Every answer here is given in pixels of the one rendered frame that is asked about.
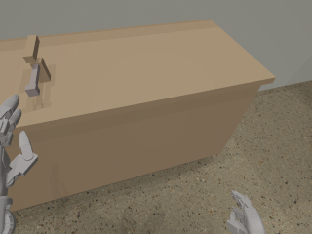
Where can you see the tap lever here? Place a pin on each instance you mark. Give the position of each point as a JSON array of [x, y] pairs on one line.
[[32, 88]]

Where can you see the robot left forearm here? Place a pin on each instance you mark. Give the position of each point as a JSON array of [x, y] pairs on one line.
[[8, 220]]

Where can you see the counter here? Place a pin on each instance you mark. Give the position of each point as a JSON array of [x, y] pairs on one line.
[[123, 102]]

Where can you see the left robot hand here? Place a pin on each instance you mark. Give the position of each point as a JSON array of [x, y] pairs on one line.
[[9, 118]]

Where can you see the right robot hand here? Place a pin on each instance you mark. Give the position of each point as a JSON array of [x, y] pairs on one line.
[[250, 220]]

